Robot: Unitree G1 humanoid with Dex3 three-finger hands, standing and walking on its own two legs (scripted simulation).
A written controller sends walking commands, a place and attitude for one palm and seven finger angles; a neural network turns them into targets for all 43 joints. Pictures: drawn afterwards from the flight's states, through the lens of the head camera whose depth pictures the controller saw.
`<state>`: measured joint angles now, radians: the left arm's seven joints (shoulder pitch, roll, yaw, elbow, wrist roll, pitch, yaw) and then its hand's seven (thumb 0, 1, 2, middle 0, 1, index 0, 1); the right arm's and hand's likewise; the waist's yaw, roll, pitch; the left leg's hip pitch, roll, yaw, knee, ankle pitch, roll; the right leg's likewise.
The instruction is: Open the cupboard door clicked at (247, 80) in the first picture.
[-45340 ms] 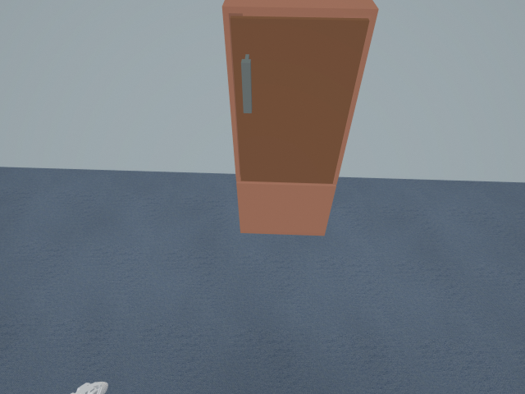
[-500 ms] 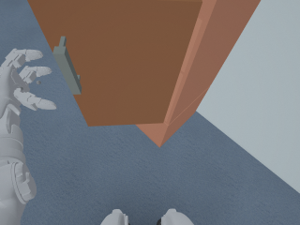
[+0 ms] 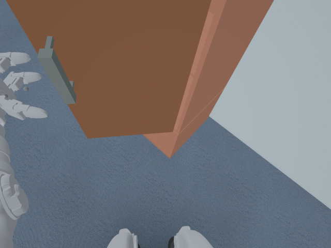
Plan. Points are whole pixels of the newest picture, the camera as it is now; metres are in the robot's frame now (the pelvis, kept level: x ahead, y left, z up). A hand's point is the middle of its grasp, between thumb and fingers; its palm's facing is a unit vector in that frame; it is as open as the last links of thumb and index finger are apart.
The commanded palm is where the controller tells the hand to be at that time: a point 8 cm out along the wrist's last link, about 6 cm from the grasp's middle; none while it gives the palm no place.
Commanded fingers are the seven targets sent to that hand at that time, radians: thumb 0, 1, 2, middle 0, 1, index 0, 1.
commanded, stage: move the hooked fingers beside the handle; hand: left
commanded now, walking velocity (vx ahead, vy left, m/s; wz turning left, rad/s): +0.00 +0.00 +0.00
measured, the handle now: (61, 72) +0.51 +0.22 +0.08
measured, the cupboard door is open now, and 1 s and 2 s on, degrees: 49 49 48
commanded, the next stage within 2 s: slide the fingers in behind the handle in 0.50 s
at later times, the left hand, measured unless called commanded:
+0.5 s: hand (26, 83) +0.47 +0.29 +0.08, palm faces +0.07 -1.00 -0.01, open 14.0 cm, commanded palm +0.44 +0.32 +0.08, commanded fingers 0.00 -0.50 0.30 -0.30 -1.20 -0.30 -1.20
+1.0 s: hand (37, 87) +0.46 +0.26 +0.08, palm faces +0.09 -1.00 -0.02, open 14.2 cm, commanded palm +0.44 +0.29 +0.08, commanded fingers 0.00 -0.50 0.30 -0.30 -1.20 -0.30 -1.20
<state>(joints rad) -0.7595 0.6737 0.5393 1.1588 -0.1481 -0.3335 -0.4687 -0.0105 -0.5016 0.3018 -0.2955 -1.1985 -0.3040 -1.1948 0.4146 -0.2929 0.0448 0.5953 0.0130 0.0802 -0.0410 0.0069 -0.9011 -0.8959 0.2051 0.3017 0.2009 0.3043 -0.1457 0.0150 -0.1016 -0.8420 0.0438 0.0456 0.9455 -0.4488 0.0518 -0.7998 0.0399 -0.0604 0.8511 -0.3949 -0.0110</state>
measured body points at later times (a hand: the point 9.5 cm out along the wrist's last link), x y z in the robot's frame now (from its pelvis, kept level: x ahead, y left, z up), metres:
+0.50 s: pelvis +0.00 +0.00 -0.01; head +0.12 +0.04 +0.43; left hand +0.46 +0.34 +0.09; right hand +0.02 -0.27 -0.11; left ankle +0.00 +0.08 -0.69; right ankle +0.00 -0.12 -0.69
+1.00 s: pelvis +0.00 +0.00 +0.00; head +0.11 +0.03 +0.43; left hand +0.45 +0.32 +0.08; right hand +0.03 -0.27 -0.11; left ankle +0.00 +0.08 -0.69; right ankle +0.00 -0.12 -0.69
